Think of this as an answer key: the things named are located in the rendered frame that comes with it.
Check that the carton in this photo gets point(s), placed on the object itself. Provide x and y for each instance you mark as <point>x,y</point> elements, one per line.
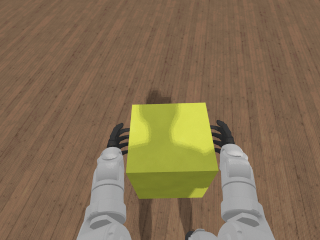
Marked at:
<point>171,152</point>

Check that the left robot hand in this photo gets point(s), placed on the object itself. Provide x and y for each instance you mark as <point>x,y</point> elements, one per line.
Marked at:
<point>115,139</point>

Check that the left robot forearm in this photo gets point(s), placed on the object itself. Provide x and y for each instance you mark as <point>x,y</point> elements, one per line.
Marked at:
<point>107,192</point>

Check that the right robot shin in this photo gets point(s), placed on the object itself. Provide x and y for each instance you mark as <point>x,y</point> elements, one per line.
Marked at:
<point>198,230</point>

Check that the robot right upper arm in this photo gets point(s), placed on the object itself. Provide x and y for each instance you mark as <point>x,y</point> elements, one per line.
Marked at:
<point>236,230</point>

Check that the robot left upper arm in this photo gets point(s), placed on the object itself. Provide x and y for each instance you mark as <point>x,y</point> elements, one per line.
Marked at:
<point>111,231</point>

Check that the right robot hand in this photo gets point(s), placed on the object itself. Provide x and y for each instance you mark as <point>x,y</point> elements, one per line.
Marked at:
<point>225,136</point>

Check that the right robot forearm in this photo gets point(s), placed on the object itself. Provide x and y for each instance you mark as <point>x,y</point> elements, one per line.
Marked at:
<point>240,201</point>

